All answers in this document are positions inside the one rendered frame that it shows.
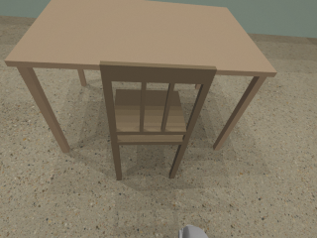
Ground right robot thigh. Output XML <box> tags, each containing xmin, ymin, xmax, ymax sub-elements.
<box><xmin>178</xmin><ymin>225</ymin><xmax>208</xmax><ymax>238</ymax></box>

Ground chair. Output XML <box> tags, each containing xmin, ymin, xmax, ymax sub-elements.
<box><xmin>99</xmin><ymin>60</ymin><xmax>217</xmax><ymax>180</ymax></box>

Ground table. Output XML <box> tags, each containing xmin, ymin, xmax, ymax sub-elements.
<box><xmin>4</xmin><ymin>0</ymin><xmax>277</xmax><ymax>153</ymax></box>

